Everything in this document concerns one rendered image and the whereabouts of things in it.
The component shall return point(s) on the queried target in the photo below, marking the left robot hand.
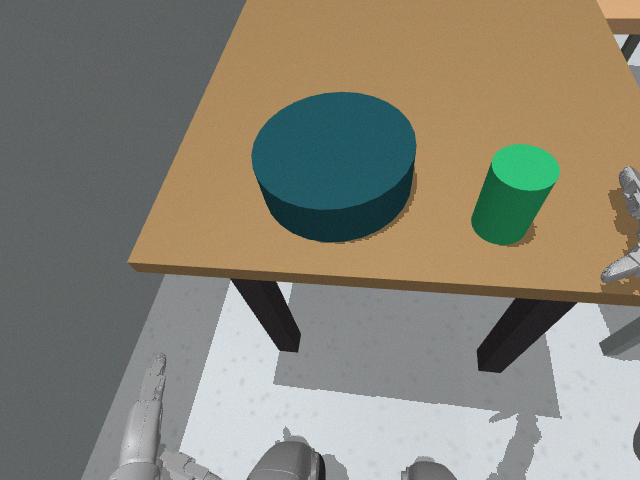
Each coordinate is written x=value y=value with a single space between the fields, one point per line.
x=141 y=439

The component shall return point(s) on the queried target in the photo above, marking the right robot hand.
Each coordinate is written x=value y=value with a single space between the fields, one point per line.
x=629 y=179

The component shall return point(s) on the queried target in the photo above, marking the table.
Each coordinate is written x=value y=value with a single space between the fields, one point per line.
x=472 y=77

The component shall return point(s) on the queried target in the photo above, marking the left robot arm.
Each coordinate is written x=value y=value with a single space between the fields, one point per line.
x=137 y=471

